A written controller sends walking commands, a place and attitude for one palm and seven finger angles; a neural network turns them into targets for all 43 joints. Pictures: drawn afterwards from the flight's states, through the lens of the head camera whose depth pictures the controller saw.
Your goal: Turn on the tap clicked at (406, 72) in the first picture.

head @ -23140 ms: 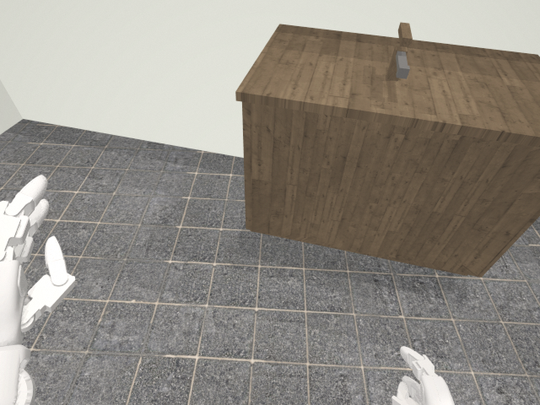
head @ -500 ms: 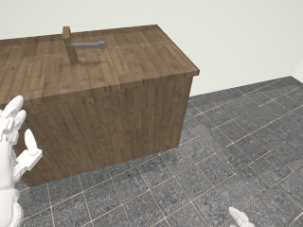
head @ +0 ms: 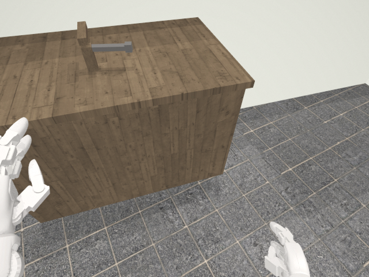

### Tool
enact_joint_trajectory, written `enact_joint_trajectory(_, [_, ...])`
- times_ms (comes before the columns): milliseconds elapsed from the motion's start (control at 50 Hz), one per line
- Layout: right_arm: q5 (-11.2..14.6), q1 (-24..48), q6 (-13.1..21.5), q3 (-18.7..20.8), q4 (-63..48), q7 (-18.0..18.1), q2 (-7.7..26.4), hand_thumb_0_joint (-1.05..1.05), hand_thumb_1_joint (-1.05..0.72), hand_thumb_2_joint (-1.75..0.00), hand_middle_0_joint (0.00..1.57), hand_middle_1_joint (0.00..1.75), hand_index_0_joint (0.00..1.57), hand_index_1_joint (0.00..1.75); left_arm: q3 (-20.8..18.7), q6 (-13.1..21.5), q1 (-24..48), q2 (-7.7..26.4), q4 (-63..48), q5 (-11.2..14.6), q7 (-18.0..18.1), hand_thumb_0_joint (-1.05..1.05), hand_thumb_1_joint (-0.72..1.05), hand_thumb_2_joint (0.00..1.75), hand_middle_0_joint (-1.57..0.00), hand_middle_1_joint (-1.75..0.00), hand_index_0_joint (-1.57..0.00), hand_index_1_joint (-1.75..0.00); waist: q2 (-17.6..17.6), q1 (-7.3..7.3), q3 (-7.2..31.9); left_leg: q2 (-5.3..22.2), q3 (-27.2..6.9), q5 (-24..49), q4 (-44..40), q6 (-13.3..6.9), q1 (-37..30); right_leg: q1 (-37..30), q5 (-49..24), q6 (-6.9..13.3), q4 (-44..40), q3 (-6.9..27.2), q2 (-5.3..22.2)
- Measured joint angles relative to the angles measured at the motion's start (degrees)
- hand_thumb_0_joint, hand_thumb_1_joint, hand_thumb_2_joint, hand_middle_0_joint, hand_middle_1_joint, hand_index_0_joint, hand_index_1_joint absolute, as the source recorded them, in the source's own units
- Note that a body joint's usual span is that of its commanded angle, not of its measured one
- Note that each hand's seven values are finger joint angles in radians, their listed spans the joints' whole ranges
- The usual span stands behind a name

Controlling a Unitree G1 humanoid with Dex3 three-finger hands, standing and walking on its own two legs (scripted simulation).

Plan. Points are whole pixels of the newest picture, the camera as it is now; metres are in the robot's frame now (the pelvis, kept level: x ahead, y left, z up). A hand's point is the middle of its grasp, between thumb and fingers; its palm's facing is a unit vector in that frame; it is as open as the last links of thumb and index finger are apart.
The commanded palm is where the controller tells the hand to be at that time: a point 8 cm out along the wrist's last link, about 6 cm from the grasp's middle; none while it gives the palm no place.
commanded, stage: stop stepping back and stand still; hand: left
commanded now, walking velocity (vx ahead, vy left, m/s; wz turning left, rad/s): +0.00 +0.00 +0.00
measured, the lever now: (128, 47) +0.82 +0.27 +0.09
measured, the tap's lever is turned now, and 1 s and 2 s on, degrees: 78 78 78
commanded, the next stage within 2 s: stand and check the lever's angle in 0.10 s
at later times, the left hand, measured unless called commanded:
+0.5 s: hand (35, 194) +0.20 +0.25 +0.15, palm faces +0.41 -0.84 -0.35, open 7.5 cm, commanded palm +0.15 +0.29 +0.18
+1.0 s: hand (21, 203) +0.19 +0.27 +0.15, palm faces +0.43 -0.84 -0.34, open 7.5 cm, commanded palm +0.14 +0.30 +0.18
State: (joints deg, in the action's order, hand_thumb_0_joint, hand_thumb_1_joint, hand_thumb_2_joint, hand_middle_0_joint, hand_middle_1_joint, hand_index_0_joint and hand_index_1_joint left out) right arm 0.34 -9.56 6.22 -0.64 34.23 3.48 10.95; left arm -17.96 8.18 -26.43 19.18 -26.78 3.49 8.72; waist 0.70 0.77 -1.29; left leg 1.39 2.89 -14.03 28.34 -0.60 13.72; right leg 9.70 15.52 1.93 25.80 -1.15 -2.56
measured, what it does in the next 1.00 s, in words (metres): stands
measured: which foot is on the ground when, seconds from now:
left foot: down 0.00-1.00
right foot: down 0.00-1.00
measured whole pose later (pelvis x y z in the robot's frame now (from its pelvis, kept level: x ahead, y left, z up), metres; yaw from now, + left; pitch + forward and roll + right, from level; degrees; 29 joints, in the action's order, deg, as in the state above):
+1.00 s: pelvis -0.02 +0.02 +0.00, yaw +1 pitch -1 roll -1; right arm -0.2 -10.5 5.1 -0.6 34.9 4.4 11.7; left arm -17.6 7.6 -26.7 18.7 -25.0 3.2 9.5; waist 1.3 0.8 -0.3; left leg 0.3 2.6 -10.4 24.8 -2.0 14.0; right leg 9.1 11.2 0.5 20.8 -1.5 -1.5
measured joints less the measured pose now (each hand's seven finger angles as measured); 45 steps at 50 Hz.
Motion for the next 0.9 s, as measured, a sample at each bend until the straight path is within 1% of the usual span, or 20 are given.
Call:
enact_joint_trajectory(120, [-0.04, 0.29, -0.71, -0.24, -0.69, 0.25, 0.09, 0.01, -0.90, -0.90, 0.20, 0.30, 0.20, 0.30, -0.42, -0.19, -0.07, 0.29, 0.00, 0.24, 0.11, 0.02, 0.89, 0.90, -0.21, -0.30, -0.21, -0.30, 0.06, 0.27, 0.57, -0.17, 0.02, 0.52, -1.13, -0.16, -0.28, -0.45, -0.69, -0.21, -1.45, 0.03, 0.14])
enact_joint_trajectory(260, [-0.08, -0.54, -1.40, 0.01, -0.25, 0.55, 0.82, 0.01, -0.90, -0.90, 0.20, 0.30, 0.20, 0.30, 0.10, -0.87, 0.00, -0.33, 1.06, 0.25, 0.29, 0.02, 0.89, 0.90, -0.20, -0.30, -0.20, -0.30, 0.26, 0.29, 1.03, -0.26, -0.10, 1.10, -1.84, -0.34, -0.33, -0.82, -1.54, -0.40, -2.76, -0.09, 0.19])
enact_joint_trajectory(500, [-0.37, -1.83, -1.43, 0.47, 0.60, 0.86, 1.29, 0.01, -0.90, -0.90, 0.20, 0.30, 0.20, 0.30, 0.06, -0.66, -0.56, 0.10, 1.23, 0.09, 0.57, 0.02, 0.89, 0.90, -0.20, -0.30, -0.21, -0.30, 0.56, -0.51, 0.71, -0.42, -0.11, 2.35, -2.78, -0.70, 0.11, -0.62, -3.04, -0.72, -4.15, -0.11, 0.34])
enact_joint_trajectory(600, [-0.37, -2.06, -1.33, 0.48, 0.93, 0.86, 1.20, 0.02, -0.90, -0.90, 0.20, 0.30, 0.20, 0.30, 0.07, -0.67, -0.79, 0.08, 1.43, 0.06, 0.65, 0.02, 0.89, 0.90, -0.21, -0.30, -0.21, -0.30, 0.64, -0.61, 0.76, -0.54, -0.10, 2.67, -2.92, -0.86, 0.22, -0.56, -3.39, -0.88, -4.36, -0.12, 0.46])
enact_joint_trajectory(900, [-0.60, -1.18, -1.07, 0.14, 0.82, 0.90, 0.92, 0.01, -0.90, -0.90, 0.20, 0.30, 0.20, 0.30, 0.36, -0.51, -0.45, -0.39, 1.80, -0.26, 0.80, 0.02, 0.89, 0.90, -0.20, -0.30, -0.21, -0.30, 0.75, -0.11, 0.95, -1.00, -0.29, 3.52, -3.37, -1.35, 0.47, -0.51, -4.23, -1.32, -4.96, -0.35, 0.89])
